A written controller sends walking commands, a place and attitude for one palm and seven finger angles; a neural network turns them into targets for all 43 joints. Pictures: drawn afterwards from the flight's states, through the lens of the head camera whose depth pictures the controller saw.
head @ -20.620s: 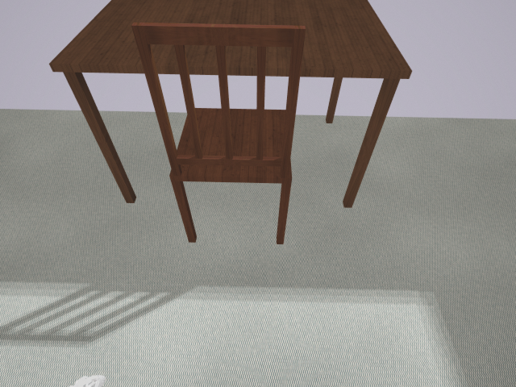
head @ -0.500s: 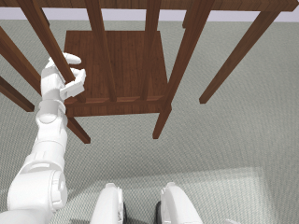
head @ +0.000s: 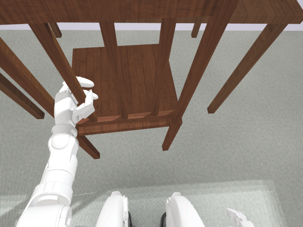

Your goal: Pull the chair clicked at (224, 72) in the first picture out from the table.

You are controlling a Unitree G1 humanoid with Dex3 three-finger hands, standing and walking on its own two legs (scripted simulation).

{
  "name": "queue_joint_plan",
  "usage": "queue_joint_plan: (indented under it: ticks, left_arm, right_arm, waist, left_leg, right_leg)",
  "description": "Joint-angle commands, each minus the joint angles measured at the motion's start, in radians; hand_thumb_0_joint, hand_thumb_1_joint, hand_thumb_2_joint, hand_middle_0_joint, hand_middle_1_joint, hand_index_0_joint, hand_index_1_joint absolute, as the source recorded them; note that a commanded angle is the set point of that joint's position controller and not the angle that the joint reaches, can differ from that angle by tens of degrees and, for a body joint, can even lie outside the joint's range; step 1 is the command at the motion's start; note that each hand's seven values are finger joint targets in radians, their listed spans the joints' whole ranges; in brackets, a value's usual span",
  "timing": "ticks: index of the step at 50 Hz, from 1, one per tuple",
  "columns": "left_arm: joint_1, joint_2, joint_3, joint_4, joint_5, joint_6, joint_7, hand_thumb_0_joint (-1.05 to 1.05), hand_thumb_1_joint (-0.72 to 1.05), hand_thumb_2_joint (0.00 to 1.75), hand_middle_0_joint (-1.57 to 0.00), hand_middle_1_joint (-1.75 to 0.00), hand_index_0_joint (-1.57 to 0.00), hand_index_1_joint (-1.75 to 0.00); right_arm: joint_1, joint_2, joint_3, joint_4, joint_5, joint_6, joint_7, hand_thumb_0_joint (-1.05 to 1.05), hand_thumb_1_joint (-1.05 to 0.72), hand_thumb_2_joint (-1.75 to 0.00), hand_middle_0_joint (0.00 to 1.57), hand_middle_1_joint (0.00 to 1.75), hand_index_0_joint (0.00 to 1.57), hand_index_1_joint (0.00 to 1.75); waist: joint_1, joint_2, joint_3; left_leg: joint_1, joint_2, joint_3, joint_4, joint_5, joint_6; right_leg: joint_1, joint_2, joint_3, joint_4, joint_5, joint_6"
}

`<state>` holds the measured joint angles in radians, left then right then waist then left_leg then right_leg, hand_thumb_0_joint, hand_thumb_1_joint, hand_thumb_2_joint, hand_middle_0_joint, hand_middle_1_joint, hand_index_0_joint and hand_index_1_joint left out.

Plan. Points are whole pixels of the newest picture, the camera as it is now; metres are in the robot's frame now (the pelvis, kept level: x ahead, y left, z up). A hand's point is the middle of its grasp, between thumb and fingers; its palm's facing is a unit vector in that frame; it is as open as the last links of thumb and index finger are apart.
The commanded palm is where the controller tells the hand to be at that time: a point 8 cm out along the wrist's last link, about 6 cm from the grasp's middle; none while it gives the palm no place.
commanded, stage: hook a spindle and tug to test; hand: left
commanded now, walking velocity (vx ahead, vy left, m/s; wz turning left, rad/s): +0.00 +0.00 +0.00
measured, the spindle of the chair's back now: (118, 85) +0.46 +0.07 +0.05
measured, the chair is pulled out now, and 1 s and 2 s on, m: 0.03 0.12 0.19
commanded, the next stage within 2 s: step backward, pulling the chair out in 0.14 s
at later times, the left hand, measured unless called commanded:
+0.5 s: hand (91, 108) +0.40 +0.14 +0.03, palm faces +0.13 -0.99 -0.10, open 5.2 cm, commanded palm +0.39 +0.19 +0.02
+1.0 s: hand (97, 139) +0.33 +0.12 +0.03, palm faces +0.04 -0.99 -0.14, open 5.2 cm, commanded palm +0.32 +0.17 +0.03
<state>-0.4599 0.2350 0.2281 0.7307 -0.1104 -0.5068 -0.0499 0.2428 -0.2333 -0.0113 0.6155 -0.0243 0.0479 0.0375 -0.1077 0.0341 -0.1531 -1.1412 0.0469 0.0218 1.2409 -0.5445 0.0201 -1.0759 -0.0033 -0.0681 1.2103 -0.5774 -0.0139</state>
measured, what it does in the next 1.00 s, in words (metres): rises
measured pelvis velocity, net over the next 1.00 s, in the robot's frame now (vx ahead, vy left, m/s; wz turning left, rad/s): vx -0.05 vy -0.01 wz -0.01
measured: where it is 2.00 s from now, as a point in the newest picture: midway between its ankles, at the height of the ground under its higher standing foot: outside the picture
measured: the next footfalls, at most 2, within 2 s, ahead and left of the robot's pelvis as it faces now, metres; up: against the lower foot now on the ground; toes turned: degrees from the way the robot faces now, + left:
left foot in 1.58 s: -0.04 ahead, +0.14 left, +0.00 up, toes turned +1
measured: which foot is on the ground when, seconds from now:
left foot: down 0.00-1.00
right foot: down 0.00-1.00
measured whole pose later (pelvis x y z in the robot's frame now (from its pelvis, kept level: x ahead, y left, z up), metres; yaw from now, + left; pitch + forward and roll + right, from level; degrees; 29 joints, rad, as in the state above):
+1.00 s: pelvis -0.05 -0.01 +0.10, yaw -1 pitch +6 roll -1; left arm -0.51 0.18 0.10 1.06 -0.08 -0.24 0.09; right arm 0.22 -0.22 -0.01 0.74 0.05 0.01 -0.11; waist -0.08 0.04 0.11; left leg -0.52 0.05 0.06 0.62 -0.21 0.01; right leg -0.47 0.02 -0.05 0.59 -0.23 -0.02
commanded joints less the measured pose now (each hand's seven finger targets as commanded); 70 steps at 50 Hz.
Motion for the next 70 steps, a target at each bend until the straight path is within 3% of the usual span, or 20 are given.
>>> queue_joint_plan:
  ticks: [1,7,12,13,14,15,18,22,25,28,35,39,44,50,53,57,61,65,68,70]
  left_arm:
    - [-0.282,0.193,0.048,-0.231,-0.008,-0.097,-0.022,0.00,0.90,0.90,-0.50,-1.45,-0.50,-1.45]
    - [-0.242,0.172,0.032,-0.261,-0.020,-0.093,-0.039,0.00,0.90,0.90,-0.50,-1.45,-0.50,-1.45]
    - [-0.375,0.210,0.047,-0.237,-0.016,-0.098,-0.040,0.00,0.90,0.90,-0.50,-1.45,-0.50,-1.45]
    - [-0.487,0.457,0.078,-0.426,0.084,0.032,0.063,0.00,0.90,0.90,-0.50,-1.45,-0.50,-1.45]
    - [-0.510,0.392,0.044,-0.482,0.075,0.099,0.106,0.00,0.90,0.90,-0.50,-1.45,-0.50,-1.45]
    - [-0.388,0.346,0.023,-0.398,0.084,0.168,0.133,0.00,0.90,0.90,-0.50,-1.45,-0.50,-1.45]
    - [-0.244,0.205,-0.075,-0.145,0.089,0.291,0.170,0.00,0.90,0.90,-0.50,-1.45,-0.50,-1.45]
    - [-0.372,0.176,-0.107,0.073,0.095,0.288,0.185,0.00,0.90,0.90,-0.50,-1.45,-0.50,-1.45]
    - [-0.417,0.144,-0.134,0.168,0.092,0.263,0.170,0.00,0.90,0.90,-0.50,-1.45,-0.50,-1.45]
    - [-0.402,0.120,-0.151,0.207,0.088,0.244,0.151,0.00,0.90,0.90,-0.50,-1.45,-0.50,-1.45]
    - [-0.333,0.119,-0.146,0.144,0.088,0.225,0.134,0.00,0.90,0.90,-0.50,-1.45,-0.50,-1.45]
    - [-0.304,0.152,-0.123,0.106,0.088,0.221,0.136,0.00,0.90,0.90,-0.50,-1.45,-0.50,-1.45]
    - [-0.331,0.189,-0.121,0.103,0.082,0.215,0.149,0.00,0.90,0.90,-0.50,-1.45,-0.50,-1.45]
    - [-0.383,0.199,-0.132,0.152,0.083,0.199,0.167,0.00,0.90,0.90,-0.50,-1.45,-0.50,-1.45]
    - [-0.398,0.177,-0.151,0.170,0.082,0.187,0.171,0.00,0.90,0.90,-0.50,-1.45,-0.50,-1.45]
    - [-0.396,0.149,-0.170,0.174,0.081,0.172,0.171,0.00,0.90,0.90,-0.50,-1.45,-0.50,-1.45]
    - [-0.401,0.129,-0.183,0.148,0.079,0.174,0.168,0.00,0.90,0.90,-0.50,-1.45,-0.50,-1.45]
    - [-0.396,0.149,-0.169,0.137,0.080,0.180,0.168,0.00,0.90,0.90,-0.50,-1.45,-0.50,-1.45]
    - [-0.386,0.168,-0.172,0.139,0.082,0.181,0.173,0.00,0.90,0.90,-0.50,-1.45,-0.50,-1.45]
    - [-0.362,0.201,-0.154,0.166,0.089,0.184,0.188,0.00,0.90,0.90,-0.50,-1.45,-0.50,-1.45]
  right_arm:
    - [0.109,-0.163,-0.057,-0.073,0.005,-0.025,-0.020,0.00,-0.90,-0.90,0.20,0.30,0.20,0.30]
    - [0.098,-0.156,-0.054,-0.088,0.008,-0.040,-0.023,0.00,-0.90,-0.90,0.20,0.30,0.20,0.30]
    - [0.099,-0.159,-0.050,-0.070,0.007,-0.050,-0.033,0.00,-0.90,-0.90,0.20,0.30,0.20,0.30]
    - [0.114,-0.143,-0.048,-0.153,0.060,0.018,-0.056,0.00,-0.90,-0.90,0.20,0.30,0.20,0.30]
    - [0.129,-0.125,-0.046,-0.186,0.070,0.027,-0.082,0.00,-0.90,-0.90,0.20,0.30,0.20,0.30]
    - [0.107,-0.131,-0.044,-0.169,0.072,0.037,-0.098,0.00,-0.90,-0.90,0.20,0.30,0.20,0.30]
    - [0.102,-0.147,-0.040,-0.112,0.077,0.064,-0.120,0.00,-0.90,-0.90,0.20,0.30,0.20,0.30]
    - [0.119,-0.163,-0.036,-0.041,0.066,0.062,-0.139,0.00,-0.90,-0.90,0.20,0.30,0.20,0.30]
    - [0.130,-0.167,-0.043,0.003,0.066,0.045,-0.147,0.00,-0.90,-0.90,0.20,0.30,0.20,0.30]
    - [0.119,-0.166,-0.049,0.021,0.063,0.021,-0.150,0.00,-0.90,-0.90,0.20,0.30,0.20,0.30]
    - [0.082,-0.162,-0.055,0.014,0.051,-0.010,-0.145,0.00,-0.90,-0.90,0.20,0.30,0.20,0.30]
    - [0.061,-0.165,-0.059,0.004,0.052,-0.017,-0.147,0.00,-0.90,-0.90,0.20,0.30,0.20,0.30]
    - [0.050,-0.168,-0.060,0.024,0.068,-0.042,-0.162,0.00,-0.90,-0.90,0.20,0.30,0.20,0.30]
    - [0.030,-0.166,-0.054,0.067,0.075,-0.085,-0.170,0.00,-0.90,-0.90,0.20,0.30,0.20,0.30]
    - [0.015,-0.171,-0.051,0.076,0.075,-0.109,-0.172,0.00,-0.90,-0.90,0.20,0.30,0.20,0.30]
    - [0.005,-0.177,-0.043,0.076,0.072,-0.132,-0.177,0.00,-0.90,-0.90,0.20,0.30,0.20,0.30]
    - [-0.001,-0.174,-0.037,0.067,0.067,-0.141,-0.176,0.00,-0.90,-0.90,0.20,0.30,0.20,0.30]
    - [-0.002,-0.170,-0.037,0.067,0.064,-0.146,-0.177,0.00,-0.90,-0.90,0.20,0.30,0.20,0.30]
    - [0.007,-0.162,-0.038,0.057,0.066,-0.154,-0.174,0.00,-0.90,-0.90,0.20,0.30,0.20,0.30]
    - [0.028,-0.167,-0.045,0.079,0.070,-0.156,-0.171,0.00,-0.90,-0.90,0.20,0.30,0.20,0.30]
  waist:
    - [0.004,0.046,-0.490]
    - [0.014,0.052,-0.510]
    - [-0.014,0.026,-0.484]
    - [0.061,0.095,-0.703]
    - [0.038,0.143,-0.675]
    - [0.033,0.117,-0.601]
    - [0.019,-0.055,-0.385]
    - [0.024,0.023,-0.320]
    - [0.030,0.093,-0.288]
    - [0.042,0.155,-0.269]
    - [0.049,0.147,-0.269]
    - [0.056,0.110,-0.272]
    - [0.051,0.048,-0.269]
    - [0.046,-0.017,-0.217]
    - [0.051,-0.047,-0.167]
    - [0.064,0.010,-0.143]
    - [0.076,0.113,-0.146]
    - [0.079,0.096,-0.129]
    - [0.072,-0.026,-0.085]
    - [0.065,-0.126,-0.105]
  left_leg:
    - [0.412,-0.019,-0.050,-0.096,0.506,-0.005]
    - [0.401,-0.024,-0.041,-0.096,0.505,-0.002]
    - [0.333,-0.028,-0.033,-0.080,0.425,0.005]
    - [0.598,-0.006,-0.010,-0.273,0.397,0.015]
    - [0.655,-0.017,0.003,-0.318,0.437,0.020]
    - [0.643,-0.012,-0.007,-0.341,0.459,0.015]
    - [0.585,0.012,-0.026,-0.436,0.416,0.008]
    - [0.749,0.069,-0.059,-0.534,0.705,0.011]
    - [0.862,0.108,-0.101,-0.577,0.878,0.011]
    - [0.933,0.140,-0.142,-0.608,0.947,0.017]
    - [1.047,0.184,-0.163,-0.652,1.067,0.026]
    - [0.991,0.186,-0.145,-0.662,0.939,0.021]
    - [0.894,0.127,-0.084,-0.647,0.647,-0.013]
    - [0.877,0.064,-0.069,-0.626,0.412,-0.026]
    - [0.861,0.061,-0.087,-0.656,0.318,-0.016]
    - [0.846,0.114,-0.152,-0.756,0.280,0.017]
    - [0.805,0.180,-0.218,-0.813,0.259,0.048]
    - [0.759,0.175,-0.193,-0.772,0.269,0.047]
    - [0.697,0.079,-0.121,-0.659,0.063,0.007]
    - [0.758,-0.008,-0.069,-0.470,0.081,-0.043]
  right_leg:
    - [0.213,0.017,0.032,-0.120,0.498,-0.008]
    - [0.244,0.016,0.042,-0.122,0.517,-0.007]
    - [0.249,0.014,0.057,-0.127,0.482,0.000]
    - [0.688,-0.070,0.186,-0.349,0.513,-0.015]
    - [0.747,-0.065,0.162,-0.387,0.679,-0.012]
    - [0.739,-0.072,0.147,-0.395,0.748,-0.006]
    - [0.777,-0.117,0.131,-0.465,0.801,0.024]
    - [0.759,-0.124,0.109,-0.524,0.914,0.035]
    - [0.729,-0.104,0.097,-0.567,0.833,0.025]
    - [0.707,-0.082,0.094,-0.593,0.703,0.016]
    - [0.712,-0.052,0.090,-0.614,0.578,0.015]
    - [0.784,-0.063,0.099,-0.635,0.634,0.010]
    - [0.834,-0.131,0.157,-0.670,0.759,-0.007]
    - [0.769,-0.194,0.208,-0.754,0.572,-0.013]
    - [0.720,-0.183,0.199,-0.790,0.366,-0.005]
    - [0.698,-0.108,0.140,-0.725,0.242,0.015]
    - [0.708,-0.063,0.105,-0.578,0.216,0.008]
    - [0.743,-0.072,0.125,-0.579,0.242,0.000]
    - [0.704,-0.160,0.253,-0.725,0.099,-0.035]
    - [0.661,-0.301,0.411,-0.898,0.059,-0.091]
